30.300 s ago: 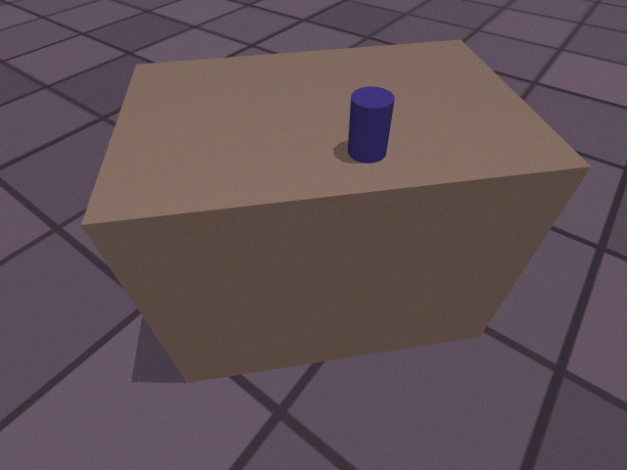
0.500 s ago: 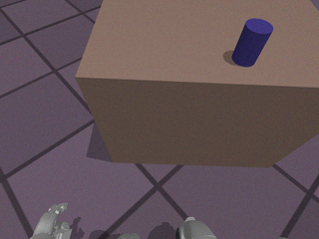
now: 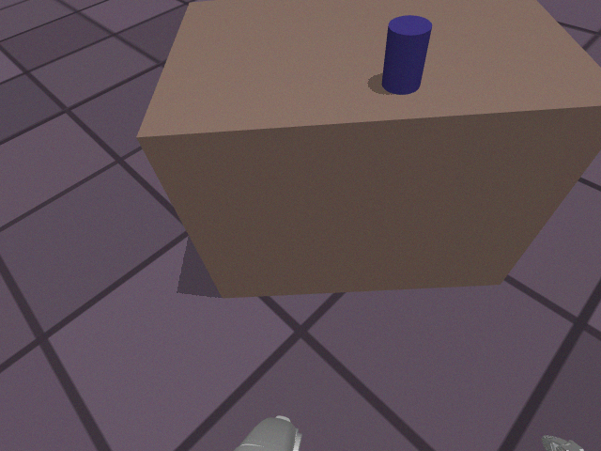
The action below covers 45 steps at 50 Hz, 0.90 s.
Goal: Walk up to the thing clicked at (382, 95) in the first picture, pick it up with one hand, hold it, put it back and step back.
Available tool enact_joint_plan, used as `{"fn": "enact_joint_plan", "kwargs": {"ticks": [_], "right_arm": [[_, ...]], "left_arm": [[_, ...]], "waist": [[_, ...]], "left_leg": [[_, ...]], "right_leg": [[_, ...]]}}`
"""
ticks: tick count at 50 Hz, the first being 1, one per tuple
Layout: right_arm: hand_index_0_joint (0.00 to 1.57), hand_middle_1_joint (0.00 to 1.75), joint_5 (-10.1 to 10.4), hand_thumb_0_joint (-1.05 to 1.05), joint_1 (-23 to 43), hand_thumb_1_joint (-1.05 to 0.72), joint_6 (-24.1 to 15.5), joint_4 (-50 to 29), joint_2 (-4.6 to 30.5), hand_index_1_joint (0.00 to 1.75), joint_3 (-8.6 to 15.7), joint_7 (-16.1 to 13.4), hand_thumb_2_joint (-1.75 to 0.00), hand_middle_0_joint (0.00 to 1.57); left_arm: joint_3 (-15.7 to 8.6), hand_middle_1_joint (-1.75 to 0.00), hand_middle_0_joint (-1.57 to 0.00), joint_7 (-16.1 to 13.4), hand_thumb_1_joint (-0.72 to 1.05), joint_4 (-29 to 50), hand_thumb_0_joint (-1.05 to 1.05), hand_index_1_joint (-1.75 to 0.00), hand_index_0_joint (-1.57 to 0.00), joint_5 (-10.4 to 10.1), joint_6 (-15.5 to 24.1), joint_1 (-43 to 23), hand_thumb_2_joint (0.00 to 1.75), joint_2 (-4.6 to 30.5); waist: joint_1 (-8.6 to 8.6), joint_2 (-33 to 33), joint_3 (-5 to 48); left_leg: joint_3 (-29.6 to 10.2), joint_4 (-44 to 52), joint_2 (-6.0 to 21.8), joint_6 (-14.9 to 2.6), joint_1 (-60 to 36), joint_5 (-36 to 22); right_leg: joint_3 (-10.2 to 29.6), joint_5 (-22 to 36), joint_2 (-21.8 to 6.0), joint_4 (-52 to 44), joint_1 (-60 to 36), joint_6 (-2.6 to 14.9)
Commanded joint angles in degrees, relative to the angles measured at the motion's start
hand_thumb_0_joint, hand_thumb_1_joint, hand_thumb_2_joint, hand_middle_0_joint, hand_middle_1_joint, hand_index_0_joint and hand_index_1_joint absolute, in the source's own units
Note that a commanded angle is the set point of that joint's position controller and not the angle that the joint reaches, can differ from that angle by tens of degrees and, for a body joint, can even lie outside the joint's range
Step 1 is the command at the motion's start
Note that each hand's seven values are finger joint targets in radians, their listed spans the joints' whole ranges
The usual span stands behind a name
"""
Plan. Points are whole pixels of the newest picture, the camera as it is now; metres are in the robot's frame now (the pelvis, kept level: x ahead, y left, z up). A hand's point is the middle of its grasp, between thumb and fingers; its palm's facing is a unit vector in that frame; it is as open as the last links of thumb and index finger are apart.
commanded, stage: step back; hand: right
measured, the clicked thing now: (405, 56) +0.86 -0.14 +0.05
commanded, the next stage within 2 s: stand in 1.72 s
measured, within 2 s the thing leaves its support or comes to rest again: neither
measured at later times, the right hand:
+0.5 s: hand out of the picture -0.02 -0.30 -0.13, palm faces -0.12 +0.89 -0.44, open 7.4 cm
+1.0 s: hand out of the picture -0.15 -0.30 -0.15, palm faces -0.15 +0.93 -0.34, open 7.4 cm
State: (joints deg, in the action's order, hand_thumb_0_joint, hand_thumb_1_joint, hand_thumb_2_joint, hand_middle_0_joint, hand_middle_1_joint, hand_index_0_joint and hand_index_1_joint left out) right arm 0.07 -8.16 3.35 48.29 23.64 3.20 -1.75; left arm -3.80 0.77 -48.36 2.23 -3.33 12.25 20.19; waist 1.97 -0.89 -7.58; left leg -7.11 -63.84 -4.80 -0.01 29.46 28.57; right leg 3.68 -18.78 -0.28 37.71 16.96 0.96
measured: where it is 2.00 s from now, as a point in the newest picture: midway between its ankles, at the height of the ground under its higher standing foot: outside the picture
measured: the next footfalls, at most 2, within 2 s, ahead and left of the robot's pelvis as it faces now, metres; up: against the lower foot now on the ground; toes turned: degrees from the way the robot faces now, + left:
left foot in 0.22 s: -0.06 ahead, +0.11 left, +0.00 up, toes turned +4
right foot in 0.56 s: -0.15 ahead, -0.16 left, +0.00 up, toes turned +6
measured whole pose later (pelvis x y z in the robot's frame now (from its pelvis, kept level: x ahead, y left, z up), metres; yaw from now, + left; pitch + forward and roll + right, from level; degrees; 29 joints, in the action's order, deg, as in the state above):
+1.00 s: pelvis -0.24 -0.05 +0.00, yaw +7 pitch -3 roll +2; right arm -2.3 -12.7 0.3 56.5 20.0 3.3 1.3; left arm -3.5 -0.2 -54.9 1.3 -0.4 12.4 23.2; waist 1.1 1.6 -4.3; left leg -1.6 -32.7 -2.1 -0.7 12.6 17.8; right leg 0.7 -27.5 -2.2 45.1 18.3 1.0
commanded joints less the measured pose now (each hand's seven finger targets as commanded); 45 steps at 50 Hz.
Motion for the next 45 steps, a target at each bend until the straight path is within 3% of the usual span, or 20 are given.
{"fn": "enact_joint_plan", "kwargs": {"ticks": [1,4,7,10,11,12,13,14,17,24,27,28,29,30,31,34,38,40,43,45], "right_arm": [[0.2,0.3,0.0,0.0,-3.7,-0.9,-2.4,-2.8,9.8,0.3,2.0,-0.9,-0.9,0.2],[0.2,0.3,-0.6,0.0,-2.1,-0.9,-3.1,-3.8,8.8,0.3,1.5,-0.9,-0.9,0.2],[0.2,0.3,-1.3,0.0,-5.0,-0.9,-3.4,-3.3,8.5,0.3,1.8,-0.7,-0.9,0.2],[0.2,0.3,-1.6,0.0,-9.9,-0.9,-3.5,-0.7,9.1,0.3,2.9,-0.4,-0.9,0.2],[0.2,0.3,-2.4,0.0,-9.2,-0.9,-3.4,-0.9,12.6,0.3,3.9,-0.5,-0.9,0.2],[0.2,0.3,-2.8,0.0,-6.1,-0.9,-3.0,-1.8,17.3,0.3,4.7,-0.2,-0.9,0.2],[0.2,0.3,-2.7,0.0,-4.4,-0.9,-2.9,-3.3,21.6,0.3,5.2,0.2,-0.9,0.2],[0.2,0.3,-2.7,0.0,-0.9,-0.9,-3.3,-3.9,19.8,0.3,5.0,-0.3,-0.9,0.2],[0.2,0.3,-3.1,0.0,3.8,-0.9,-3.2,-4.8,12.7,0.3,2.8,-0.6,-0.9,0.2],[0.2,0.3,-2.2,0.0,-0.8,-0.9,-2.0,-3.4,12.2,0.3,3.4,0.4,-0.9,0.2],[0.2,0.3,-1.6,0.0,1.1,-0.9,-0.5,-2.8,12.4,0.3,2.8,1.1,-0.9,0.2],[0.2,0.3,-1.3,0.0,0.9,-0.9,-0.6,-3.1,9.5,0.3,2.0,1.2,-0.9,0.2],[0.2,0.3,-1.1,0.0,1.2,-0.9,-0.9,-4.7,6.9,0.3,1.0,1.2,-0.9,0.2],[0.2,0.3,-1.2,0.0,4.9,-0.9,-0.8,-5.0,8.7,0.3,2.0,0.3,-0.9,0.2],[0.2,0.3,-1.0,0.0,4.4,-0.9,-0.6,-3.5,11.5,0.3,3.3,0.2,-0.9,0.2],[0.2,0.3,-0.4,0.0,0.9,-0.9,-1.2,0.1,9.7,0.3,2.2,0.8,-0.9,0.2],[0.2,0.3,-1.5,0.0,2.9,-0.9,-2.3,-0.2,8.9,0.3,1.7,1.2,-0.9,0.2],[0.2,0.3,-1.8,0.0,3.0,-0.9,-3.0,0.1,8.3,0.3,1.7,1.6,-0.9,0.2],[0.2,0.3,-2.2,0.0,0.1,-0.9,-4.0,1.8,8.6,0.3,2.4,2.1,-0.9,0.2],[0.2,0.3,-2.3,0.0,-4.2,-0.9,-4.7,4.6,8.5,0.3,3.2,2.0,-0.9,0.2]], "left_arm": [[-4.7,-0.3,-0.2,-1.8,0.9,7.8,0.0,-0.3,-0.2,0.5,1.8,-6.5,0.9,14.9],[-4.6,-0.3,-0.2,-2.7,0.9,7.6,0.0,-0.3,-0.2,0.6,1.5,-2.6,0.9,14.0],[-4.5,-0.3,-0.2,-2.9,0.9,8.6,0.0,-0.3,-0.2,0.0,1.0,-3.4,0.9,14.6],[-3.5,-0.3,-0.2,-2.2,0.9,9.4,0.0,-0.3,-0.2,-0.9,-0.1,-5.7,0.9,14.4],[-2.9,-0.3,-0.2,-1.9,0.9,9.8,0.0,-0.3,-0.2,-1.1,-0.3,-5.0,0.9,12.6],[-2.5,-0.3,-0.2,-1.9,0.9,9.9,0.0,-0.3,-0.2,-1.4,-0.2,-5.5,0.9,10.6],[-3.6,-0.3,-0.2,-2.7,0.9,10.4,0.0,-0.3,-0.2,-1.1,-0.3,-9.4,0.9,13.3],[-4.1,-0.3,-0.2,-2.7,0.9,9.4,0.0,-0.3,-0.2,-0.7,-0.4,-9.3,0.9,15.0],[-3.8,-0.3,-0.2,-1.9,0.9,5.6,0.0,-0.3,-0.2,-1.8,-0.4,-3.4,0.9,13.2],[-2.3,-0.3,-0.2,-1.9,0.9,3.9,0.0,-0.3,-0.2,-1.1,2.6,-1.5,0.9,11.5],[-2.7,-0.3,-0.2,-2.4,0.9,-0.7,0.0,-0.3,-0.2,-0.5,4.4,3.2,0.9,11.4],[-3.6,-0.3,-0.2,-2.5,0.9,-1.5,0.0,-0.3,-0.2,0.1,4.7,3.1,0.9,14.4],[-4.8,-0.3,-0.2,-2.5,0.9,-1.3,0.0,-0.3,-0.2,0.8,5.0,3.8,0.9,19.4],[-5.5,-0.3,-0.2,-2.6,0.9,0.7,0.0,-0.3,-0.2,0.9,4.8,-0.7,0.9,24.3],[-5.3,-0.3,-0.2,-2.7,0.9,1.7,0.0,-0.3,-0.2,0.5,4.8,-5.3,0.9,23.4],[-3.6,-0.3,-0.2,-2.7,0.9,1.3,0.0,-0.3,-0.2,0.0,5.3,-8.3,0.9,16.1],[-4.0,-0.3,-0.2,-2.4,0.9,-1.1,0.0,-0.3,-0.2,0.3,5.8,0.8,0.9,17.0],[-4.5,-0.3,-0.2,-2.2,0.9,-1.0,0.0,-0.3,-0.2,0.4,5.7,1.0,0.9,17.1],[-4.3,-0.3,-0.2,-1.5,0.9,-0.2,0.0,-0.3,-0.2,0.1,5.1,-1.8,0.9,18.2],[-2.7,-0.3,-0.2,-1.3,0.9,0.2,0.0,-0.3,-0.2,-0.3,4.7,-3.5,0.9,15.3]], "waist": [[-1.01,9.9,5.5],[1.4,12.0,8.8],[0.72,13.1,12.0],[-1.89,8.6,14.4],[-1.25,0.8,14.5],[-0.64,-10.8,12.0],[-4.06,-13.6,10.5],[-2.81,-11.1,7.5],[1.38,-4.6,6.9],[-2.62,-12.5,12.7],[-0.84,-9.4,14.9],[-0.65,-3.6,13.8],[0.03,9.8,11.7],[2.36,11.6,9.4],[0.66,11.1,4.1],[-2.8,6.4,1.0],[1.99,9.5,3.7],[2.78,12.0,5.0],[0.82,13.0,6.2],[-1.82,8.7,8.2]], "left_leg": [[-0.3,-3.3,-1.4,1.24,-1.5,-1.1],[1.7,9.0,1.0,1.7,1.5,1.8],[4.3,22.2,3.9,0.76,-4.0,1.1],[6.6,42.2,3.3,-0.91,-15.9,-18.9],[-5.3,41.4,11.2,-3.83,-21.0,-24.7],[-18.5,43.6,21.6,-9.73,-23.2,-31.8],[-25.6,45.3,29.6,-18.23,-11.8,-31.8],[-25.6,45.8,30.4,-18.97,-6.3,-31.0],[-5.1,39.7,18.3,-12.21,-10.8,-38.7],[-3.9,34.7,18.0,-12.51,-26.8,-29.7],[0.5,25.9,14.1,-8.46,-21.0,-28.7],[1.3,21.4,11.0,-6.08,-11.6,-20.6],[1.7,15.4,3.8,-2.68,3.5,-2.5],[-3.2,9.1,3.9,-0.23,-1.3,6.1],[-4.9,3.5,5.8,-0.03,-6.7,4.6],[-2.8,3.8,1.4,0.0,-2.0,-3.5],[-0.1,12.7,3.0,1.07,0.8,-2.9],[1.5,20.0,4.3,1.37,0.1,0.3],[6.1,31.6,4.7,0.51,-11.3,0.6],[6.7,42.8,2.8,-0.84,-22.2,-11.2]], "right_leg": [[7.4,20.3,-9.9,-11.0,-0.3,9.43],[8.6,28.2,-12.5,-8.6,-13.1,11.04],[10.2,32.7,-15.2,-5.4,-15.4,11.03],[6.1,25.1,-11.1,1.8,-9.4,6.44],[3.9,14.3,-7.0,6.4,1.0,3.25],[-2.9,-8.8,2.6,16.1,12.7,0.61],[1.8,-20.2,3.4,26.7,8.5,-0.62],[5.7,-19.0,2.1,32.6,6.0,-0.5],[6.5,-11.0,6.3,36.8,9.1,-0.09],[-0.8,-10.4,0.7,2.5,5.1,-2.18],[-5.1,5.2,2.3,-20.9,-8.0,-1.14],[3.5,6.5,-0.9,-18.0,-13.1,0.42],[20.1,4.6,-10.8,-18.2,-15.9,3.83],[29.4,1.1,-22.4,-19.4,0.1,13.34],[30.5,-2.1,-23.8,-21.4,11.3,14.57],[9.9,12.1,-12.2,-14.8,1.4,8.16],[10.9,4.9,-10.8,-14.1,-9.0,7.35],[12.8,-1.3,-13.4,-15.7,-12.1,9.24],[11.9,-3.6,-15.1,-15.1,-5.1,9.67],[5.6,3.9,-10.8,-7.8,-1.8,5.79]]}}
